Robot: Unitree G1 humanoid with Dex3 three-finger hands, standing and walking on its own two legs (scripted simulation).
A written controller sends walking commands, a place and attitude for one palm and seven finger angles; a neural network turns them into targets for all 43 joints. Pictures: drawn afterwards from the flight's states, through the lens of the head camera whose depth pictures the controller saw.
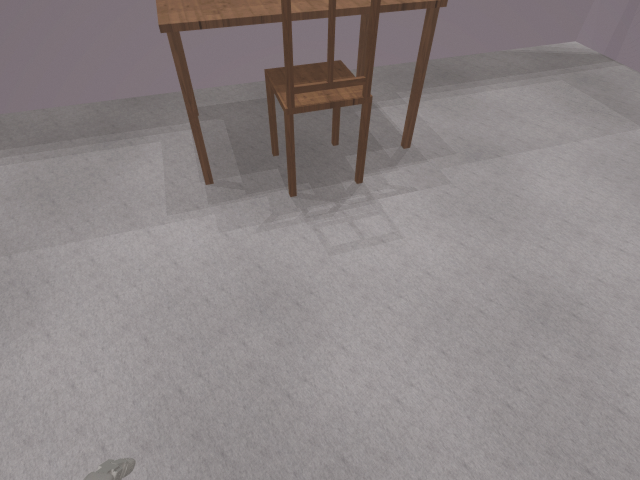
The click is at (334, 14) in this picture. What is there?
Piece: chair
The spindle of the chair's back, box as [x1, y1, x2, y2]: [327, 0, 335, 82]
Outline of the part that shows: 335,0 329,0 328,11 328,82 332,81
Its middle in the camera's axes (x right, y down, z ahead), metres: +0.04 -0.74 +1.44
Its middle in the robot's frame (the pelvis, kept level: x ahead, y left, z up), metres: +1.57 +0.03 -0.05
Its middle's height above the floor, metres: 0.71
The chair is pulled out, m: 0.00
